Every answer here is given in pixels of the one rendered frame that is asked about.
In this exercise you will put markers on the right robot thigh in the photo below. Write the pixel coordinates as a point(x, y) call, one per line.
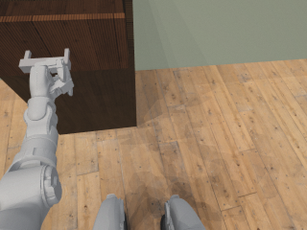
point(181, 215)

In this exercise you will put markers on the cabinet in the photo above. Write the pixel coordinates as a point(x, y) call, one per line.
point(101, 100)

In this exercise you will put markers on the robot left hand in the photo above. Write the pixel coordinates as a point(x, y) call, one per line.
point(42, 84)

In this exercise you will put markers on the left robot upper arm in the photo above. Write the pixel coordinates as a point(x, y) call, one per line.
point(26, 197)

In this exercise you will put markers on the left robot forearm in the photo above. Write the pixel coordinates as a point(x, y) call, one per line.
point(40, 142)

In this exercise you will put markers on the drawer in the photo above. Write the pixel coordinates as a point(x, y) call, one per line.
point(94, 31)

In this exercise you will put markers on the handle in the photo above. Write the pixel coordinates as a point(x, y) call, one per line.
point(26, 63)

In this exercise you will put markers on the robot right shin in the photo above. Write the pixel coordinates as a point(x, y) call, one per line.
point(167, 227)

